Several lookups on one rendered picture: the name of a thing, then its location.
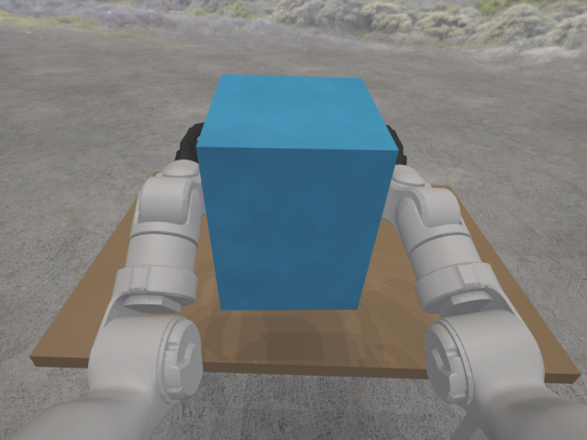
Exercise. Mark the robot left forearm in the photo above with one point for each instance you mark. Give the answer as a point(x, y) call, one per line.
point(159, 274)

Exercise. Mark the robot right forearm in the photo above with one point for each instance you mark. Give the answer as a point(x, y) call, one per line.
point(451, 278)

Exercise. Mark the right robot hand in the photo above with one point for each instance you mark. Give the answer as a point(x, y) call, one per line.
point(401, 158)

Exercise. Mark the left robot upper arm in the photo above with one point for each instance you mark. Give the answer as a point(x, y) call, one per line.
point(140, 368)

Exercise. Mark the left robot hand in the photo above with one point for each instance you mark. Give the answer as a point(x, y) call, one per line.
point(187, 149)

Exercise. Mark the table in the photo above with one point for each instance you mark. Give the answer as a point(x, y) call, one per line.
point(384, 338)

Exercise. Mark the carton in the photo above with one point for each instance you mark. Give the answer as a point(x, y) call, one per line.
point(295, 174)

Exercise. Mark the right robot upper arm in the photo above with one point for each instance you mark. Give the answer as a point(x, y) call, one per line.
point(488, 364)

